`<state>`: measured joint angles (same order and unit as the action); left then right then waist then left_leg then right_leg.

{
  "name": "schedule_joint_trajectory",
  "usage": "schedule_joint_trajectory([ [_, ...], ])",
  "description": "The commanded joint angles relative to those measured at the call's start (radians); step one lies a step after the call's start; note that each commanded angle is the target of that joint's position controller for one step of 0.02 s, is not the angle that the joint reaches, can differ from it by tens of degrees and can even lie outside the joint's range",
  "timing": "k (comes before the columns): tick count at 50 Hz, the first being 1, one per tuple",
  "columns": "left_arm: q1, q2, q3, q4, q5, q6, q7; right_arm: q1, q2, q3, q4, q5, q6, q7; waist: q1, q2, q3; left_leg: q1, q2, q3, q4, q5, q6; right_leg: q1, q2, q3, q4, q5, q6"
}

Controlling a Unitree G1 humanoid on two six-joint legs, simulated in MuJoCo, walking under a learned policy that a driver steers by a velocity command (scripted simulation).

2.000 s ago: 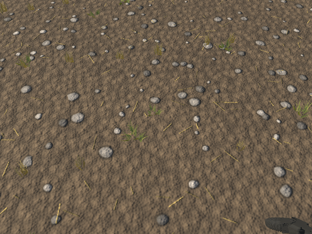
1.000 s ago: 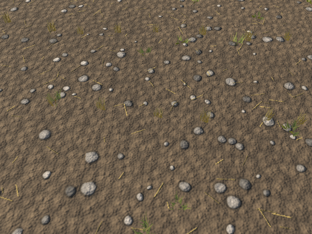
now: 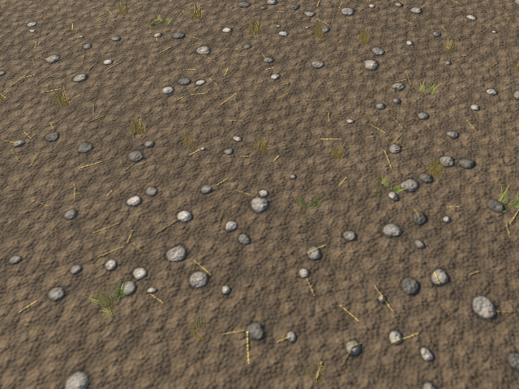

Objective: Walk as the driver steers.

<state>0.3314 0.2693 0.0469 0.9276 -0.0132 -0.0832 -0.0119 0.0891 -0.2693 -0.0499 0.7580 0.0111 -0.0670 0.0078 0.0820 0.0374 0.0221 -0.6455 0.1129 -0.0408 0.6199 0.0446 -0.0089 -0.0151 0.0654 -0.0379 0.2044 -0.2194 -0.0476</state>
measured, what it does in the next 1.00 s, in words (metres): walks ahead, turning right: left foot, then right foot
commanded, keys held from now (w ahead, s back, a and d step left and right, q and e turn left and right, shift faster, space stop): w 0.26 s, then w+e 0.74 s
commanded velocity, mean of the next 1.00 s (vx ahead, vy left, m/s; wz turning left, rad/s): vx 0.50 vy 0.00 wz -0.30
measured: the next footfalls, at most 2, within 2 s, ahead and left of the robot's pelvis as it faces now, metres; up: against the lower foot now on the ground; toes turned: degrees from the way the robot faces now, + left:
left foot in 0.14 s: +0.26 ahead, +0.15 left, +0.00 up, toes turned +2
right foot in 0.68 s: +0.55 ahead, -0.11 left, +0.00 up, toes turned -14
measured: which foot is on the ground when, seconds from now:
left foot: up 0.00-0.12, down 0.14-0.70, up 0.72-1.00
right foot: down 0.00-0.16, up 0.18-0.66, down 0.68-1.00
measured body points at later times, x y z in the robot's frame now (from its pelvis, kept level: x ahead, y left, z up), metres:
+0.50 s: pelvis +0.28 +0.06 +0.00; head +0.30 +0.06 +0.45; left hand +0.45 +0.31 -0.12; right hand +0.30 -0.22 -0.13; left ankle +0.22 +0.15 -0.75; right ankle +0.45 -0.13 -0.68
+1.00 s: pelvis +0.56 -0.04 +0.00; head +0.59 -0.06 +0.45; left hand +0.72 +0.21 -0.11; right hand +0.66 -0.35 -0.09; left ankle +0.79 +0.09 -0.69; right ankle +0.51 -0.10 -0.75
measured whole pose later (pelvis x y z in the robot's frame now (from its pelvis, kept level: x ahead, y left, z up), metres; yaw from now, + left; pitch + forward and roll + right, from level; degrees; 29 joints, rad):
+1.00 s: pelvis +0.56 -0.04 +0.00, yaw -22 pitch +2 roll +0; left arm 0.32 0.27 0.07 0.77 -0.02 -0.05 0.00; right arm 0.05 -0.29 -0.05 0.75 -0.01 -0.10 0.00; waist 0.06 0.03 0.03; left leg -0.65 0.09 -0.10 0.70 -0.05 -0.06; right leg -0.16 0.11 0.11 0.33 -0.20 -0.09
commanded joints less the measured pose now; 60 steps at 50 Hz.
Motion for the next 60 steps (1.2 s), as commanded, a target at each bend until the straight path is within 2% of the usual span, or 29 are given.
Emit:
schedule_joint_trajectory([
  [1, 0.037, 0.174, 0.038, -0.021, -0.008, 0.003, 0.007, -0.125, -0.056, -0.007, -0.094, 0.007, -0.02, 0.015, 0.007, -0.095, 0.045, 0.03, -0.033, 0.026, -0.078, 0.028, 0.013, -0.013, -0.283, 0.12, -0.048, 0.264, -0.145],
  [5, 0.017, 0.203, 0.05, -0.011, -0.01, 0.025, 0.017, -0.06, -0.106, -0.024, -0.089, 0.005, -0.029, 0.029, -0.064, -0.122, -0.002, 0.152, -0.074, 0.048, -0.133, -0.109, 0.068, 0.086, -0.319, 0.122, 0.093, 0.513, -0.109],
  [6, -0.003, 0.196, 0.047, -0.015, -0.01, 0.031, 0.019, 0.062, -0.138, -0.043, -0.051, 0.001, -0.029, 0.025, -0.132, -0.113, -0.076, 0.324, -0.103, 0.077, -0.157, -0.1, 0.095, 0.061, -0.28, 0.086, 0.234, 0.646, -0.086],
  [7, -0.002, 0.161, 0.031, -0.028, 0.002, 0.032, 0.021, 0.232, -0.191, -0.066, -0.005, -0.006, -0.027, 0.015, -0.199, -0.077, -0.201, 0.596, -0.045, 0.021, -0.119, -0.076, 0.138, -0.068, -0.229, 0.049, 0.458, 0.571, -0.055],
  [8, 0.103, 0.058, -0.002, -0.052, 0.012, 0.015, 0.014, 0.345, -0.293, -0.09, 0.015, -0.022, -0.02, 0.009, -0.181, 0.134, -0.357, 1.005, 0.209, -0.391, -0.133, -0.192, 0.286, -0.47, -0.081, -0.009, 0.853, 0.198, 0.017],
  [9, 0.098, 0.064, -0.005, -0.037, 0.006, -0.008, 0.008, 0.372, -0.235, -0.074, 0.025, -0.006, -0.016, 0.013, -0.193, 0.222, -0.418, 1.064, 0.284, -0.676, -0.284, -0.313, 0.339, -0.644, -0.014, 0.112, 1.026, -0.358, 0.023],
  [10, 0.014, 0.157, 0.02, -0.061, -0.022, -0.023, -0.001, 0.31, -0.181, -0.053, 0.02, -0.001, -0.017, 0.013, -0.193, 0.144, -0.276, 0.959, 0.249, -0.571, -0.311, -0.391, 0.29, -0.737, -0.078, 0.153, 1.1, -0.328, 0.005],
  [11, -0.057, 0.162, 0.021, -0.082, -0.031, -0.03, -0.001, 0.232, -0.156, -0.044, 0.005, -0.004, -0.017, 0.011, -0.169, 0.088, -0.167, 0.812, 0.212, -0.441, -0.334, -0.348, 0.259, -0.745, -0.131, 0.12, 1.07, -0.236, -0.005],
  [12, -0.091, 0.153, 0.022, -0.086, -0.017, -0.029, 0.002, 0.172, -0.131, -0.036, 0.001, -0.011, -0.018, 0.014, -0.141, 0.034, -0.089, 0.675, 0.172, -0.348, -0.372, -0.273, 0.246, -0.715, -0.166, 0.102, 1.007, -0.16, 0.0],
  [13, -0.081, 0.146, 0.028, -0.082, -0.007, -0.019, 0.006, 0.134, -0.104, -0.028, -0.003, -0.018, -0.024, 0.016, -0.105, 0.049, -0.06, 0.584, 0.141, -0.284, -0.404, -0.203, 0.232, -0.655, -0.197, 0.109, 0.951, -0.106, 0.004],
  [18, -0.086, 0.086, 0.023, -0.078, -0.01, 0.031, 0.013, 0.138, -0.123, -0.037, 0.038, -0.027, -0.05, 0.007, -0.073, 0.032, -0.007, 0.476, 0.123, -0.087, -0.508, -0.07, 0.236, -0.648, -0.211, 0.137, 0.82, 0.057, 0.044],
  [24, -0.244, 0.055, 0.015, -0.133, -0.002, 0.019, -0.01, 0.175, -0.145, -0.038, 0.078, -0.022, -0.046, -0.016, -0.126, 0.011, 0.035, 0.52, 0.092, 0.108, -0.536, -0.015, 0.177, -0.629, -0.167, 0.082, 0.506, 0.349, 0.043],
  [29, -0.355, 0.049, 0.007, -0.209, -0.004, 0.02, -0.04, 0.246, -0.163, -0.047, 0.124, -0.007, -0.012, -0.023, -0.162, -0.002, 0.07, 0.735, 0.158, 0.158, -0.454, 0.118, 0.161, -0.707, -0.147, 0.037, 0.396, 0.245, 0.003],
  [32, -0.303, 0.087, 0.026, -0.232, -0.004, 0.024, -0.056, 0.215, -0.2, -0.059, 0.113, 0.0, 0.015, -0.037, -0.106, 0.045, 0.007, 0.796, 0.17, 0.2, -0.277, 0.555, 0.127, -0.585, -0.077, -0.046, 0.396, 0.083, -0.046],
  [34, -0.05, 0.17, 0.076, -0.178, -0.008, 0.028, -0.047, 0.191, -0.203, -0.057, 0.098, 0.0, 0.033, -0.05, 0.031, 0.034, -0.133, 0.691, 0.117, 0.243, 0.074, 0.672, 0.078, -0.228, 0.0, -0.064, 0.333, 0.104, -0.107],
  [35, 0.101, 0.267, 0.108, -0.153, -0.009, 0.038, -0.023, 0.214, -0.168, -0.04, 0.072, -0.022, 0.022, -0.051, 0.074, -0.111, -0.246, 0.429, 0.065, 0.25, 0.398, 0.317, 0.035, 0.09, -0.167, 0.206, 0.323, 0.128, -0.18],
  [36, 0.055, 0.313, 0.112, -0.177, -0.022, 0.035, -0.02, 0.283, -0.037, 0.001, 0.033, -0.034, -0.014, -0.028, -0.028, -0.326, -0.345, -0.009, -0.18, 0.126, 0.753, -0.572, -0.031, 0.402, -0.395, 0.787, 0.176, -0.043, -0.387],
  [37, 0.077, 0.233, 0.086, -0.184, -0.012, 0.031, -0.021, 0.188, -0.128, -0.017, 0.024, 0.002, -0.06, -0.008, 0.039, -0.198, -0.378, -0.121, -0.132, -0.069, 0.81, -0.59, 0.003, 0.427, -0.393, 0.818, 0.098, -0.091, -0.357],
  [38, 0.049, 0.185, 0.074, -0.187, -0.003, 0.024, -0.016, 0.104, -0.152, -0.022, -0.007, 0.034, -0.082, 0.002, 0.043, -0.15, -0.255, -0.169, -0.087, -0.06, 0.778, -0.518, 0.029, 0.33, -0.358, 0.662, 0.099, -0.035, -0.312],
  [39, -0.012, 0.167, 0.068, -0.195, -0.002, 0.016, -0.018, 0.084, -0.136, -0.019, -0.01, 0.023, -0.09, -0.002, -0.006, -0.042, -0.154, -0.137, -0.042, -0.053, 0.669, -0.447, 0.034, 0.168, -0.314, 0.548, 0.089, 0.071, -0.28],
  [40, -0.07, 0.131, 0.059, -0.21, -0.001, 0.013, -0.015, 0.075, -0.149, -0.029, -0.004, -0.004, -0.085, -0.01, -0.04, -0.029, -0.111, -0.073, -0.012, -0.049, 0.574, -0.413, 0.025, 0.048, -0.283, 0.471, 0.075, 0.165, -0.261],
  [41, -0.102, 0.121, 0.052, -0.229, 0.01, 0.014, -0.01, 0.089, -0.149, -0.034, -0.003, -0.014, -0.073, -0.011, -0.071, -0.048, -0.085, -0.008, 0.0, -0.052, 0.54, -0.392, 0.016, -0.045, -0.262, 0.44, 0.052, 0.229, -0.262],
  [44, -0.103, 0.153, 0.061, -0.24, 0.004, 0.012, 0.004, 0.099, -0.115, -0.03, -0.014, -0.026, -0.042, -0.014, -0.1, -0.06, -0.052, 0.037, -0.002, -0.025, 0.392, -0.342, -0.032, -0.175, -0.234, 0.369, 0.009, 0.318, -0.268],
  [49, -0.041, 0.183, 0.073, -0.229, -0.008, 0.025, 0.026, -0.081, -0.07, -0.01, -0.069, -0.022, -0.042, -0.007, -0.033, -0.1, -0.018, 0.133, -0.075, 0.003, 0.011, 0.007, -0.063, -0.273, -0.142, 0.268, 0.02, 0.218, -0.186],
  [54, 0.027, 0.16, 0.069, -0.203, -0.011, 0.037, 0.031, -0.125, -0.118, -0.022, -0.093, -0.004, -0.058, 0.012, -0.018, -0.134, -0.028, 0.179, -0.092, -0.035, -0.124, 0.014, -0.033, -0.151, -0.201, 0.374, 0.118, 0.109, -0.151],
  [57, 0.023, 0.14, 0.062, -0.198, 0.0, 0.042, 0.031, -0.006, -0.147, -0.04, -0.061, -0.013, -0.073, 0.014, -0.084, -0.16, -0.056, 0.324, -0.103, 0.004, -0.175, -0.077, 0.031, -0.102, -0.196, 0.391, 0.247, 0.244, -0.118],
  [58, 0.022, 0.101, 0.045, -0.207, 0.007, 0.039, 0.026, 0.105, -0.182, -0.053, -0.044, -0.028, -0.078, 0.01, -0.137, -0.13, -0.15, 0.508, -0.037, -0.048, -0.156, -0.082, 0.081, -0.144, -0.144, 0.344, 0.419, 0.272, -0.087],
  [59, 0.117, 0.049, 0.028, -0.22, 0.003, 0.031, 0.025, 0.236, -0.264, -0.073, -0.026, -0.043, -0.078, 0.006, -0.141, 0.053, -0.302, 0.858, 0.159, -0.346, -0.152, -0.154, 0.207, -0.403, -0.029, 0.238, 0.74, 0.068, -0.021],
  [60, 0.184, 0.05, 0.02, -0.216, -0.017, 0.022, 0.026, 0.328, -0.268, -0.084, 0.028, -0.017, -0.062, 0.017, -0.14, 0.303, -0.356, 0.989, 0.29, -0.727, -0.296, -0.432, 0.311, -0.647, 0.029, 0.185, 0.992, -0.355, 0.02],
])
